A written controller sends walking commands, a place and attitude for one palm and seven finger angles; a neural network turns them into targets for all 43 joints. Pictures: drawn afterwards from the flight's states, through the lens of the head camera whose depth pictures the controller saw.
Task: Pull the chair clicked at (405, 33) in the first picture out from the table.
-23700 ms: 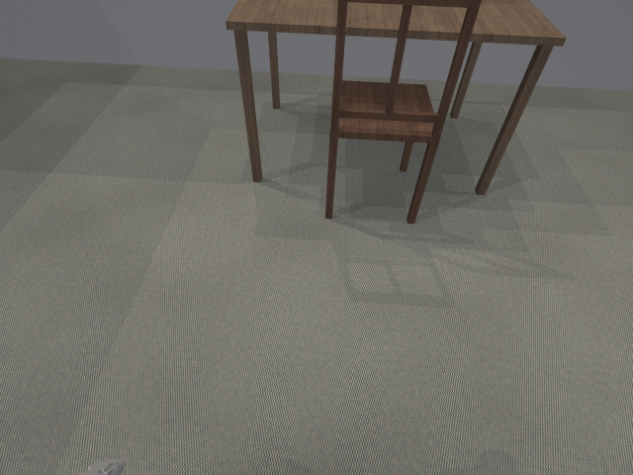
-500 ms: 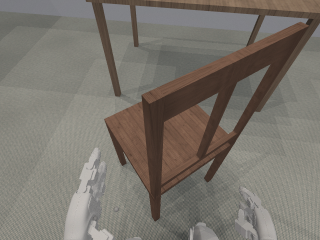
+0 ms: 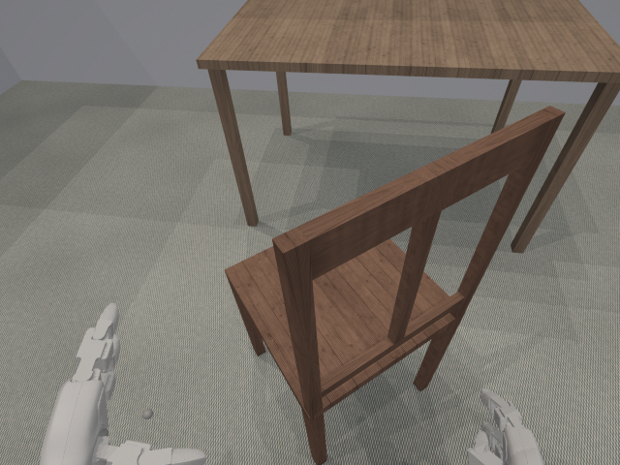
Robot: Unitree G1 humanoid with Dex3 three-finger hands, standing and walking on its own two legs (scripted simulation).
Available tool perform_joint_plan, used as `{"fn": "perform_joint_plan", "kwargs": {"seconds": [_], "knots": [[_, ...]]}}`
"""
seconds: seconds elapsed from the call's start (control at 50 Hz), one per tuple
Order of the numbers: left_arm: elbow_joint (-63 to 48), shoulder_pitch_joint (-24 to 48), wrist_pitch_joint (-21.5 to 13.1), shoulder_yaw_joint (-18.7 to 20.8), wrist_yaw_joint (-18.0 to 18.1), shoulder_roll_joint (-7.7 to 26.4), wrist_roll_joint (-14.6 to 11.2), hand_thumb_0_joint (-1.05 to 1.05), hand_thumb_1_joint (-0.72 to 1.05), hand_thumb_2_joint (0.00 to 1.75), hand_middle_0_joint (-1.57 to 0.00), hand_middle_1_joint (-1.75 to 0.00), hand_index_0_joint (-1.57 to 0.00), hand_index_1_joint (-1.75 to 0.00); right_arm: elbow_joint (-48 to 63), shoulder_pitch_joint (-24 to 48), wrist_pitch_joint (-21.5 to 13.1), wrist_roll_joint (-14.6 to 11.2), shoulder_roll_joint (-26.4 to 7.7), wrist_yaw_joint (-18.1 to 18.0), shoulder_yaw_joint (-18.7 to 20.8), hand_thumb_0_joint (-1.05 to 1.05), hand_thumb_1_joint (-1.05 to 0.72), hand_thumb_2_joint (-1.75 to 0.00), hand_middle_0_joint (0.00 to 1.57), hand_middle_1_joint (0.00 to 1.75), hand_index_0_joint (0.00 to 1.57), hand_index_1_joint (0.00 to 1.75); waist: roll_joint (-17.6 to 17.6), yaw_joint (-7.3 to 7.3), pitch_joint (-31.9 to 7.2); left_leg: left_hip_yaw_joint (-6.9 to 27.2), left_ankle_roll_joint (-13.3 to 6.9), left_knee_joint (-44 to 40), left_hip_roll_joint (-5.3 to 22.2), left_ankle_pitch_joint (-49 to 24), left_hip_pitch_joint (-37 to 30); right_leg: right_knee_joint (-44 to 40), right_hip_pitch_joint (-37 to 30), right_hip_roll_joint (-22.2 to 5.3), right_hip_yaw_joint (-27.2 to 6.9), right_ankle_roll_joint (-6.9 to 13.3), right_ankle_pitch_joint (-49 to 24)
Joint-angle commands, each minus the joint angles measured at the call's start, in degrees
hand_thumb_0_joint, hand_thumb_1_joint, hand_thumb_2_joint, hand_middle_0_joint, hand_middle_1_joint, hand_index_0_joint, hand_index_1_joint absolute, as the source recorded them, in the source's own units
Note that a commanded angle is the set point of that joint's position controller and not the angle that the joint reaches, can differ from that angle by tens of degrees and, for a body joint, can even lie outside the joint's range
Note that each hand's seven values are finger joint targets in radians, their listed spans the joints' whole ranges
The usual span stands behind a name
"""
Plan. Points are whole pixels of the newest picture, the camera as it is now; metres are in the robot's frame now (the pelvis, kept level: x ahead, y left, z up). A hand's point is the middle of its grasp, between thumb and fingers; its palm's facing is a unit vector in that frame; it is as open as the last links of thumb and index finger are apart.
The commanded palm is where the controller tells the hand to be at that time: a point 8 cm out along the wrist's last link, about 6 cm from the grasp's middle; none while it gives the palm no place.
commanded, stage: draw the hand back to the body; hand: left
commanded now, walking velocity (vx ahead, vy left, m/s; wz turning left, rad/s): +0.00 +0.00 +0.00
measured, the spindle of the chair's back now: (408, 287) +0.39 -0.12 -0.02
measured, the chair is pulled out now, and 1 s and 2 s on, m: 0.55 0.55 0.55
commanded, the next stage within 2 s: step back with the hand held close in 0.86 s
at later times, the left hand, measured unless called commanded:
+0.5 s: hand (37, 325) +0.20 +0.25 +0.19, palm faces +0.47 -0.77 -0.44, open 9.2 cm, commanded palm +0.15 +0.29 +0.21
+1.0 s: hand (23, 321) +0.20 +0.27 +0.19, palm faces +0.46 -0.78 -0.42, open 7.4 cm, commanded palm +0.16 +0.30 +0.21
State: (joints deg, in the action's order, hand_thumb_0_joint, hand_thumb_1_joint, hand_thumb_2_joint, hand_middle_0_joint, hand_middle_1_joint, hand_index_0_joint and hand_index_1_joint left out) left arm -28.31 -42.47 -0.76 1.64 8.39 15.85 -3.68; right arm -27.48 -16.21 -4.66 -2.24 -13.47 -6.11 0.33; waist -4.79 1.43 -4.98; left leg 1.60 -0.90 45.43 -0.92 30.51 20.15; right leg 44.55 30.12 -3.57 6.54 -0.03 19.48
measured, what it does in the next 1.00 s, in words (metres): stands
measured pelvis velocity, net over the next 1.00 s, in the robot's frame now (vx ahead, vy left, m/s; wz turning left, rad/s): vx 0.00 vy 0.01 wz -0.04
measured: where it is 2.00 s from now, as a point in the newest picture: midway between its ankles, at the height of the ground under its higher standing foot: outside the picture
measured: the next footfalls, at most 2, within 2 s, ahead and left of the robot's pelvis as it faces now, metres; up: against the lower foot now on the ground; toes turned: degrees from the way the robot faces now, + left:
none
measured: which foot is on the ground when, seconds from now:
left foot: down 0.00-1.00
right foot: down 0.00-1.00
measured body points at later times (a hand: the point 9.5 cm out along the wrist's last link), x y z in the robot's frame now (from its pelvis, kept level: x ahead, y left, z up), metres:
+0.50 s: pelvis +0.01 -0.01 +0.03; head +0.00 -0.04 +0.48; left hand +0.17 +0.29 +0.22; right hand +0.19 -0.24 -0.06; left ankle -0.08 +0.11 -0.71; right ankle +0.03 -0.12 -0.71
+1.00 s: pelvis +0.00 +0.01 +0.03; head -0.01 -0.02 +0.48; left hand +0.17 +0.30 +0.22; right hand +0.18 -0.22 -0.06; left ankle -0.08 +0.11 -0.71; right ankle +0.03 -0.12 -0.71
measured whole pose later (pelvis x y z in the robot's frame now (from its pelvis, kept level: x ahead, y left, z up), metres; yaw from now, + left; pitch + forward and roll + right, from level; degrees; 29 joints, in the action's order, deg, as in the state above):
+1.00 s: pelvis +0.00 +0.01 +0.03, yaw -2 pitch -3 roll -1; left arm -23.2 -28.6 -6.4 19.7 9.5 19.5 -4.0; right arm -37.2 -12.0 -8.1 -1.2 -13.1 -2.7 0.7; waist -5.3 3.3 1.5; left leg -0.6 -1.4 23.9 -0.5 21.0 -0.4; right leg 25.5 11.1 -2.0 4.8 -0.6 10.9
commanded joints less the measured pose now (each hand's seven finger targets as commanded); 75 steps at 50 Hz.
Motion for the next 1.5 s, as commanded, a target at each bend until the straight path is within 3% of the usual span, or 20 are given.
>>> {"fn": "perform_joint_plan", "kwargs": {"seconds": [0.0, 0.08, 0.16, 0.4, 0.46, 0.52, 0.62, 0.68, 0.74, 0.94, 0.96, 0.98, 1.02, 1.1, 1.16, 1.22, 1.28, 1.34, 1.4, 1.48], "knots": [[-11.95, 5.26, -3.63, 7.17, 2.61, 7.18, 0.93, 0.00, 0.07, 0.50, -0.08, -0.13, -0.08, -0.13, 7.15, 6.44, -4.73, 0.32, -5.00, -0.62, 1.10, 0.00, -0.90, -0.90, 0.20, 0.30, 0.20, 0.30, 2.06, 0.20, -0.21, 1.50, 1.76, -13.75, 2.66, -22.00, 2.39, -9.40, -18.22, -1.23, -2.95, 2.04, -12.68], [-8.51, 7.80, -4.63, 11.27, 2.92, 9.24, 0.95, 0.00, 0.21, 0.57, -0.10, -0.16, -0.10, -0.16, 4.99, 8.03, -5.63, 0.36, -5.18, -0.05, 1.39, 0.00, -0.90, -0.90, 0.20, 0.30, 0.20, 0.30, 4.52, 0.89, 2.53, 1.23, 1.41, -17.05, 2.57, -20.71, -0.09, -13.17, -20.95, -0.81, -3.37, 2.06, -11.84], [-7.83, 8.72, -5.94, 14.03, 2.66, 9.46, 0.57, 0.00, 0.36, 0.64, -0.13, -0.19, -0.13, -0.19, 3.82, 9.03, -6.32, 0.64, -4.86, 0.80, 1.38, 0.00, -0.90, -0.90, 0.20, 0.30, 0.20, 0.30, 2.79, 1.08, 3.52, 0.48, 1.17, -19.94, 2.47, -22.07, -3.06, -15.42, -23.35, -0.48, -3.82, 1.93, -13.61], [-8.23, 15.61, -8.84, 24.40, 2.67, 14.87, -0.16, 0.00, 0.79, 0.85, -0.19, -0.28, -0.19, -0.28, 0.92, 10.14, -7.09, 0.65, -5.03, 2.16, 2.21, 0.00, -0.90, -0.90, 0.20, 0.30, 0.20, 0.30, 0.32, 1.57, 2.18, -0.95, 0.80, -23.69, 2.84, -27.28, -9.11, -19.53, -28.61, -0.06, -4.89, 1.82, -19.46], [-7.85, 17.43, -9.45, 26.91, 2.87, 16.45, -0.44, 0.00, 0.90, 0.90, -0.20, -0.30, -0.20, -0.30, 0.29, 10.36, -7.14, 0.59, -5.37, 2.34, 2.56, 0.00, -0.90, -0.90, 0.20, 0.30, 0.20, 0.30, 1.67, 1.69, 1.83, -0.93, 0.72, -24.03, 3.06, -28.64, -9.95, -19.66, -29.18, -0.08, -4.83, 1.71, -20.44], [-3.89, 14.51, -9.10, 23.92, 2.12, 12.71, -0.55, 0.00, 0.90, 0.90, -0.20, -0.30, -0.20, -0.30, -0.27, 10.60, -6.64, 0.47, -5.45, 2.72, 2.80, 0.00, -0.90, -0.90, 0.20, 0.30, 0.20, 0.30, 2.18, 1.53, 4.00, -1.08, 0.81, -24.48, 3.37, -29.49, -9.88, -20.02, -27.90, 0.07, -4.41, 1.58, -19.97], [-5.22, 15.35, -9.69, 25.26, 1.94, 14.77, -0.48, 0.00, 0.90, 0.90, -0.20, -0.30, -0.20, -0.30, -0.04, 11.15, -6.13, 0.62, -5.93, 2.82, 3.16, 0.00, -0.90, -0.90, 0.20, 0.30, 0.20, 0.30, 3.31, 1.97, 2.11, -0.79, 0.68, -25.01, 3.35, -28.53, -9.77, -20.11, -29.27, 0.01, -4.62, 1.61, -19.26], [-8.26, 16.46, -9.99, 26.72, 2.17, 16.67, -0.20, 0.00, 0.90, 0.90, -0.20, -0.30, -0.20, -0.30, -0.05, 11.28, -6.68, 0.74, -5.80, 2.79, 2.92, 0.00, -0.90, -0.90, 0.20, 0.30, 0.20, 0.30, 0.40, 2.27, 0.83, -0.38, 1.13, -24.98, 3.27, -29.93, -10.33, -20.06, -30.16, -0.02, -4.83, 1.90, -20.13], [-9.03, 16.23, -9.88, 25.72, 2.30, 15.62, -0.08, 0.00, 0.90, 0.90, -0.20, -0.30, -0.20, -0.30, -0.21, 10.91, -7.17, 0.73, -5.41, 2.72, 2.73, 0.00, -0.90, -0.90, 0.20, 0.30, 0.20, 0.30, -1.03, 2.10, 0.80, -0.36, 1.53, -25.16, 3.45, -31.86, -11.69, -20.08, -29.51, 0.04, -4.80, 1.85, -20.19], [-6.55, 17.24, -9.18, 24.39, 1.90, 14.05, -0.21, 0.00, 0.90, 0.90, -0.20, -0.30, -0.20, -0.30, -0.14, 10.77, -6.73, 0.74, -5.85, 2.86, 2.64, 0.00, -0.90, -0.90, 0.20, 0.30, 0.20, 0.30, 1.21, 1.73, 3.89, -0.01, 1.68, -26.28, 3.48, -29.65, -10.07, -20.41, -28.36, 0.61, -4.43, 1.85, -17.81], [-9.76, 20.55, -9.52, 23.64, 1.85, 14.41, -0.17, 0.00, 0.90, 0.90, -0.20, -0.30, -0.20, -0.30, 0.07, 11.05, -7.10, 0.85, -6.02, 2.97, 2.55, 0.00, -0.90, -0.90, 0.20, 0.30, 0.20, 0.30, -0.36, 1.51, 2.30, 0.01, 1.71, -26.17, 3.36, -29.71, -10.97, -20.50, -28.65, 0.41, -4.63, 1.74, -18.02], [-11.87, 30.84, -12.67, 33.24, 2.36, 23.17, -0.36, 0.00, 0.90, 0.90, -0.20, -0.30, -0.20, -0.30, 2.20, 10.57, -6.10, 0.30, -5.78, 2.45, 1.83, 0.00, -0.90, -0.90, 0.20, 0.30, 0.20, 0.30, -1.77, 0.68, 10.78, 0.46, 0.30, -27.41, 5.42, -22.61, -7.28, -22.00, -24.08, -1.59, -10.75, 2.05, -20.77], [-4.43, 23.15, -12.66, 30.34, 1.74, 18.04, -0.04, 0.00, 0.90, 0.90, -0.20, -0.30, -0.20, -0.30, 0.39, 9.69, -5.47, 0.51, -5.85, 2.19, 2.78, 0.00, -0.90, -0.90, 0.20, 0.30, 0.20, 0.30, 3.53, 0.09, 9.01, 0.40, 0.10, -27.26, 5.31, -20.17, -6.72, -22.70, -25.38, -2.68, -11.67, 2.43, -21.87], [-4.54, 14.52, -12.49, 27.48, 1.44, 14.31, 0.65, 0.00, 0.90, 0.90, -0.20, -0.30, -0.20, -0.30, 1.47, 10.48, -3.85, 0.87, -6.47, 2.84, 3.21, 0.00, -0.90, -0.90, 0.20, 0.30, 0.20, 0.30, 1.00, -0.08, 2.47, 0.46, 0.30, -26.56, 6.63, -29.48, -8.01, -19.10, -29.01, -3.20, -9.92, 1.74, -29.67], [-8.30, 11.58, -12.62, 28.89, 1.91, 15.67, 1.08, 0.00, 0.90, 0.90, -0.20, -0.30, -0.20, -0.30, 2.54, 10.82, -2.95, 1.17, -6.53, 3.11, 3.87, 0.00, -0.90, -0.90, 0.20, 0.30, 0.20, 0.30, 3.11, -0.15, -1.59, 1.20, 0.58, -24.29, 7.53, -36.11, -8.23, -16.89, -30.16, -3.77, -9.91, 1.74, -35.22], [-11.69, 9.36, -13.17, 31.52, 2.55, 17.89, 1.17, 0.00, 0.90, 0.90, -0.20, -0.30, -0.20, -0.30, 3.03, 11.06, -2.62, 1.14, -5.91, 2.80, 4.16, 0.00, -0.90, -0.90, 0.20, 0.30, 0.20, 0.30, 1.96, -0.19, -4.77, 2.21, 1.29, -22.32, 7.98, -43.01, -8.29, -14.28, -30.49, -4.22, -9.61, 2.14, -38.41], [-13.89, 7.99, -13.40, 33.93, 3.05, 19.96, 0.91, 0.00, 0.90, 0.90, -0.20, -0.30, -0.20, -0.30, 2.97, 11.25, -2.54, 0.87, -5.54, 2.37, 4.58, 0.00, -0.90, -0.90, 0.20, 0.30, 0.20, 0.30, 0.68, -0.27, -6.30, 2.99, 1.66, -20.65, 8.64, -46.65, -8.13, -12.17, -29.24, -4.52, -9.37, 2.49, -37.24], [-13.89, 7.04, -13.20, 32.77, 3.07, 18.06, 0.76, 0.00, 0.90, 0.90, -0.20, -0.30, -0.20, -0.30, 2.68, 10.50, -2.72, 1.01, -5.20, 2.23, 4.67, 0.00, -0.90, -0.90, 0.20, 0.30, 0.20, 0.30, -1.19, -0.65, -3.99, 3.69, 1.14, -21.29, 10.56, -49.59, -8.29, -9.97, -24.47, -2.95, -7.97, 1.68, -27.05], [-13.35, 8.48, -12.79, 31.74, 3.16, 16.95, 1.00, 0.00, 0.90, 0.90, -0.20, -0.30, -0.20, -0.30, 2.05, 10.24, -3.18, 1.52, -5.13, 1.94, 4.49, 0.00, -0.90, -0.90, 0.20, 0.30, 0.20, 0.30, -3.81, -0.76, -0.53, 4.33, -0.47, -22.55, 12.45, -46.33, -5.25, -7.80, -22.20, -2.08, -7.41, 0.98, -18.45], [-11.15, 12.65, -11.70, 30.36, 3.43, 16.37, 1.46, 0.00, 0.90, 0.90, -0.20, -0.30, -0.20, -0.30, 1.96, 9.47, -3.60, 1.27, -5.45, 1.61, 4.28, 0.00, -0.90, -0.90, 0.20, 0.30, 0.20, 0.30, -0.08, -0.81, 3.87, 3.91, -1.52, -22.26, 11.59, -28.89, 3.59, -9.40, -25.02, -2.64, -9.09, 1.12, -20.30]]}}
